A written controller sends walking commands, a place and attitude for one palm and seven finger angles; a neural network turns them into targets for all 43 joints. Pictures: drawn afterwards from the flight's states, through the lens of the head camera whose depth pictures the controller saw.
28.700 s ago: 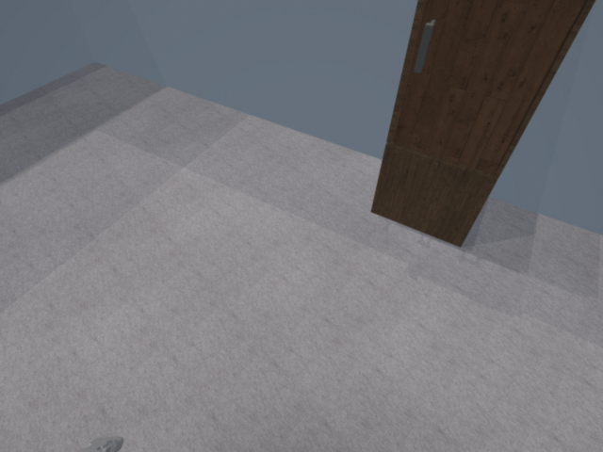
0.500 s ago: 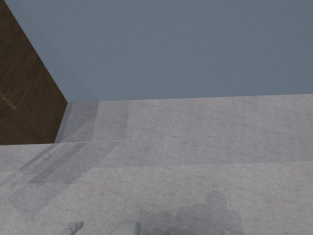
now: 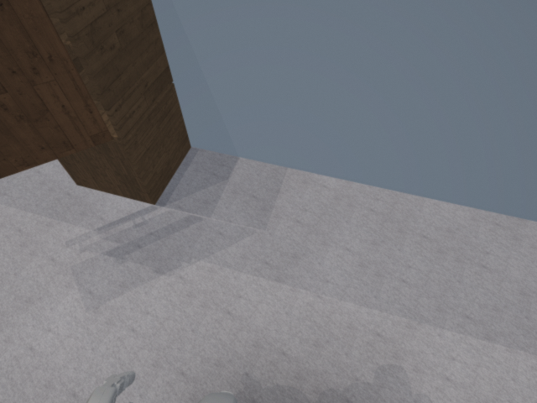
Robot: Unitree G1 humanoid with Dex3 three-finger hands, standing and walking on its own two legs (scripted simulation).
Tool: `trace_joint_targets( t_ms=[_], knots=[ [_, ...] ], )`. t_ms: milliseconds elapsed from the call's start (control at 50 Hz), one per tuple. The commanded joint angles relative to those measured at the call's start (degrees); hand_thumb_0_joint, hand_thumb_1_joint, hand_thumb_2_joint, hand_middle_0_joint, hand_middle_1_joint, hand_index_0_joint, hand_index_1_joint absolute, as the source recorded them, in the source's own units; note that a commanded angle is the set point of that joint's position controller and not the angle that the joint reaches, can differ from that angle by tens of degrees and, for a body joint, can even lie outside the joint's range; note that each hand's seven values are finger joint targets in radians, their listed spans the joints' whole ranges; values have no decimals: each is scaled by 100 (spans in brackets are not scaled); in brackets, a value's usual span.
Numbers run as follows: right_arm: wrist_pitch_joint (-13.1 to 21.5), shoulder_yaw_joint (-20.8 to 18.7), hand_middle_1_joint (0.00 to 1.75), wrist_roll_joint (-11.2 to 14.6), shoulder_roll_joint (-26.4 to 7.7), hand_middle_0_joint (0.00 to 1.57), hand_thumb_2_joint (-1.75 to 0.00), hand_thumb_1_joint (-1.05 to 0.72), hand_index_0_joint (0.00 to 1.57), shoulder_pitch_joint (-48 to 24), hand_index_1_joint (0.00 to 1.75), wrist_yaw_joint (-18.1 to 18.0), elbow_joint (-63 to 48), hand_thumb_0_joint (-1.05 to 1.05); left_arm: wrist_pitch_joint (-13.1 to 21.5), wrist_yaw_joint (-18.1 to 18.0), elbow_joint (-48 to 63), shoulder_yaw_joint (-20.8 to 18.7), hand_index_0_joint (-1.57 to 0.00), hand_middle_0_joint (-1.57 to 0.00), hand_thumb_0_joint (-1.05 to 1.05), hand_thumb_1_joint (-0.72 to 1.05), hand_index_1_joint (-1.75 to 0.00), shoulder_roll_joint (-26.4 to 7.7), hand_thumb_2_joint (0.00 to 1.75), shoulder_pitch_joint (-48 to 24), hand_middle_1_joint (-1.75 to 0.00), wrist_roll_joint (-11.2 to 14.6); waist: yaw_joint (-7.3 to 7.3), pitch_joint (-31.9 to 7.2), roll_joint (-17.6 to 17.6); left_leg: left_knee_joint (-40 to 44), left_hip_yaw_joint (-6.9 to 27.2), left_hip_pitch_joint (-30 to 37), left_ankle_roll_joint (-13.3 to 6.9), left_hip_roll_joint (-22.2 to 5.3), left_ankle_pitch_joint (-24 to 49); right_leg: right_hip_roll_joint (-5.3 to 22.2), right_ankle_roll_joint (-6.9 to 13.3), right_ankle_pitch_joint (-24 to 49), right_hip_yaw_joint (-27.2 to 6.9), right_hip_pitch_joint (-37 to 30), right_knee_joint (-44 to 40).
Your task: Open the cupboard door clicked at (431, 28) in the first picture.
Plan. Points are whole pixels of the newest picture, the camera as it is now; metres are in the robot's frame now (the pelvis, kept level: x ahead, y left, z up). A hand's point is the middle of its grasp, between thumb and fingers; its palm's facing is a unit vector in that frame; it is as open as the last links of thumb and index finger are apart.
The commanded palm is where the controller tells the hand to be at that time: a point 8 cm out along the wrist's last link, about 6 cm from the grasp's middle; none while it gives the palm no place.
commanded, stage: turn to face it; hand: left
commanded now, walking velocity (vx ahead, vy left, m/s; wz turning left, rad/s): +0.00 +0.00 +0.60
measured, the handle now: out of the picture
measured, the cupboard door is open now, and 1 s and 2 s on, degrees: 47 47 47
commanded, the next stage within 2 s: take the last steps up to it in 0.82 s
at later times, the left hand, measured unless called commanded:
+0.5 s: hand out of the picture +0.01 +0.23 -0.16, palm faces +0.33 -0.91 -0.25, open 7.4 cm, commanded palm none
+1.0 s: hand out of the picture -0.05 +0.17 -0.18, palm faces +0.52 -0.84 -0.19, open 7.4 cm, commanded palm none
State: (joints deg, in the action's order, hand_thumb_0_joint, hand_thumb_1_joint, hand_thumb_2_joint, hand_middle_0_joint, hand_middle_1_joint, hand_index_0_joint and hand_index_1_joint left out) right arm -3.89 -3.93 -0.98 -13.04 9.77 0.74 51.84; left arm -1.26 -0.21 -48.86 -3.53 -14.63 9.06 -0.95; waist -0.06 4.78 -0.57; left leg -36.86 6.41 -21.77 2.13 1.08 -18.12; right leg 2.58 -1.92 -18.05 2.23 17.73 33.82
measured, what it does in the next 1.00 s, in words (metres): steps on the spot, turning left: left foot, then right foot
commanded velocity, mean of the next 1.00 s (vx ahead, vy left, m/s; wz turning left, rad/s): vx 0.03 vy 0.02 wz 0.41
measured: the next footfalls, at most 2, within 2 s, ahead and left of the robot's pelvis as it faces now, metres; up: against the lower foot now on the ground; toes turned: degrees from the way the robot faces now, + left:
left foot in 0.30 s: +0.02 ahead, +0.13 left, +0.00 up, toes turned +16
right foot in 0.62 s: +0.10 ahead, -0.13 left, +0.00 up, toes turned +18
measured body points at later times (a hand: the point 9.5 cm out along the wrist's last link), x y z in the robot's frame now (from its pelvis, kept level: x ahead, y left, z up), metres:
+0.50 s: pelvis +0.00 +0.00 +0.01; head +0.04 +0.03 +0.46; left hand -0.01 +0.28 -0.14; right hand +0.17 -0.21 -0.12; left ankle -0.01 +0.12 -0.73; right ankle +0.04 -0.15 -0.67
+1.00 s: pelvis +0.01 -0.01 +0.00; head +0.04 +0.03 +0.45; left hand -0.08 +0.21 -0.16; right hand +0.22 -0.18 -0.13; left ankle -0.04 +0.09 -0.73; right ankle +0.05 -0.14 -0.70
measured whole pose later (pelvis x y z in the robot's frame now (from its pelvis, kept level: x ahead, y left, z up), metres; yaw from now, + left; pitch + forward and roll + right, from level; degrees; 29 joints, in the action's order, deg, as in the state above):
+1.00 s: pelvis +0.01 -0.01 +0.00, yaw +29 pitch +0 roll +0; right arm -1.6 -2.0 -1.4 -10.7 7.3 0.0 54.7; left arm -2.8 -0.3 -56.4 -2.4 -12.5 13.5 -0.8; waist 1.4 5.0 3.6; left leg -33.5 -2.0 -16.4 -1.7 0.5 -17.2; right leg 5.3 -3.1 -29.8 4.5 19.4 47.7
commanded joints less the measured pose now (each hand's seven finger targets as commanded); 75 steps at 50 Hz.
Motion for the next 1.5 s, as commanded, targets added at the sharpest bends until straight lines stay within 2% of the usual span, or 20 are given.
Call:
trace_joint_targets(
  t_ms=[0, 60, 220, 240, 280, 540, 560, 600, 660, 840, 900, 1100, 1120, 1140, 1180, 1260, 1380, 1440, 1460, 1480],
  knots=[
    [116, -258, 30, -14, -727, 20, -90, -90, 20, -514, 30, 14, -648, 0, 126, -177, 309, -280, -20, -20, 0, 90, -30, -1048, 90, 391, -30, -46, 180, -502, 1540, -2986, -289, -1164, -34, -98, -1351, 2216, 1141, 353, -1974, -696, -1947],
    [65, -179, 30, 9, -514, 20, -90, -90, 20, -364, 30, 96, -484, 0, 151, -157, 373, -149, -20, -20, 0, 90, -30, -710, 90, 62, -30, -42, -45, -424, 1477, -2784, -636, -925, 120, -272, -857, 1616, 874, 1941, -428, -719, -1522],
    [206, -58, 30, 41, -433, 20, -90, -90, 20, -272, 30, 96, -452, 0, 135, -106, 63, -297, -20, -20, 0, 90, -30, -1057, 90, 581, -30, -16, 45, -833, 1093, 673, -1242, 622, 9, -79, 85, 1704, 477, 2946, 278, -1160, -312],
    [241, -122, 30, 26, -696, 20, -90, -90, 20, 46, 30, 87, -381, 0, 102, -82, 130, -289, -20, -20, 0, 90, -30, -974, 90, 481, -30, 33, -170, -948, 568, 1260, -911, 1432, -132, -323, 878, 1581, 192, 2316, 507, -499, 314],
    [243, -354, 30, -31, -1688, 20, -90, -90, 20, 814, 30, -3, -264, 0, 22, -50, 552, -94, -20, -20, 0, 90, -30, -457, 90, 8, -30, 28, -562, -1042, -1547, 1619, 1833, 2249, -1510, -2576, 3600, 485, -341, -2017, 361, 1636, 2551],
    [206, -220, 30, -42, -1117, 20, -90, -90, 20, -264, 30, -132, -379, 0, 7, -35, 24, -128, -20, -20, 0, 90, -30, -370, 90, 565, -30, 46, 124, -709, -816, 1318, 875, 208, -877, -1102, 1440, -179, -133, -15, 143, -731, -13],
    [206, -200, 30, -4, -998, 20, -90, -90, 20, -309, 30, -116, -407, 0, 64, -60, -10, -167, -20, -20, 0, 90, -30, -503, 90, 788, -30, 39, 249, -778, -451, 935, 744, -77, -657, -837, 1129, 6, -80, 353, -50, -1282, -879],
    [208, -124, 30, 39, -487, 20, -90, -90, 20, -327, 30, -41, -621, 0, 139, -117, 27, -303, -20, -20, 0, 90, -30, -1331, 90, 894, -30, -89, 349, -691, 1733, -1476, -541, -1106, -36, 294, -1534, 2389, 944, 637, -2340, -1404, -2019],
    [82, -176, 30, -15, -600, 20, -90, -90, 20, -294, 30, 1, -343, 0, 162, -148, 133, -149, -20, -20, 0, 90, -30, -772, 90, 265, -30, -27, 15, -266, 1521, -3192, -297, -1076, -23, -188, -900, 1739, 996, 1067, -1295, -513, -1786],
    [274, 62, 30, 52, -234, 20, -90, -90, 20, -97, 30, -23, -5, 0, 180, -121, -309, -191, -20, -20, 0, 90, -30, -883, 90, 727, -30, 0, 43, -731, 1069, 905, -1066, 827, -18, 26, 317, 1354, 537, 3105, -187, -1071, -542],
    [338, -97, 30, -49, -1201, 20, -90, -90, 20, 359, 30, -111, 59, 0, 79, -86, -113, -7, -20, -20, 0, 90, -30, -217, 90, 606, -30, 84, -172, -957, -1337, 1677, 1258, 1870, -1281, -2253, 3436, 371, -221, -1504, 320, 623, 1251],
    [403, -28, 30, -33, -849, 20, -90, -90, 20, 44, 30, -177, 141, 0, 184, 150, -544, -84, -20, -20, 0, 90, -30, -83, 90, 835, -30, -19, 269, -468, -606, 1526, 434, 173, -970, -945, -582, -144, 68, -370, 450, -1060, -266],
    [403, -19, 30, 0, -695, 20, -90, -90, 20, -48, 30, -146, 91, 0, 228, 119, -661, -147, -20, -20, 0, 90, -30, -270, 90, 1218, -30, -50, 471, -380, -32, 820, 79, -610, -719, -510, -1043, 181, 157, -535, 49, -1891, -1033],
    [422, 47, 30, 59, -305, 20, -90, -90, 20, -116, 30, -89, -75, 0, 277, 52, -736, -282, -20, -20, 0, 90, -30, -807, 90, 1628, -30, -114, 685, -274, 1637, -702, -671, -1925, -345, 154, -1498, 1692, 661, -1759, -1989, -2598, -2105],
    [382, -31, 30, -56, -591, 20, -90, -90, 20, -634, 30, 18, -359, 0, 319, -47, -640, -325, -20, -20, 0, 90, -30, -1026, 90, 1650, -30, -53, 631, 197, 1079, -2655, -267, -2212, -224, -287, -1158, 2817, 1393, -2698, -3398, -1523, -2858],
    [294, -32, 30, -56, -318, 20, -90, -90, 20, -362, 30, 163, -73, 0, 495, -31, -597, -135, -20, -20, 0, 90, -30, -468, 90, 909, -30, -33, 135, 311, 1193, -2454, -558, -1629, 8, -659, 387, 1816, 767, -390, -892, -808, -2684],
    [485, 102, 30, 1, 90, 20, -90, -90, 20, -601, 30, 256, -91, 0, 526, -7, -1074, -163, -20, -20, 0, 90, -30, -689, 90, 1521, -30, -80, 410, -236, 1145, -45, -1365, -558, -54, -262, 257, 1605, 653, 1685, 5, -1530, -1888],
    [586, 83, 30, -37, -171, 20, -90, -90, 20, 254, 30, 173, 168, 0, 446, 10, -1082, -186, -20, -20, 0, 90, -30, -680, 90, 1277, -30, -38, -59, -379, 904, 975, -1702, 1179, -182, 1, 613, 1309, 429, 1526, 384, -715, -1025],
    [620, -16, 30, -59, -556, 20, -90, -90, 20, 1025, 30, 89, 396, 0, 423, 44, -1015, -137, -20, -20, 0, 90, -30, -492, 90, 1254, -30, -31, -394, -756, 169, 1084, -1289, 2376, -351, -357, 351, 1065, 267, 1343, 632, -37, 163],
    [645, -208, 30, -121, -1226, 20, -90, -90, 20, 1799, 30, -12, 568, 0, 394, 77, -852, -66, -20, -20, 0, 90, -30, -82, 90, 1275, -30, 6, -661, -1238, -1295, 1433, 780, 3313, -913, -1811, -14, 330, -18, -693, 983, 1280, 1785]
  ],
)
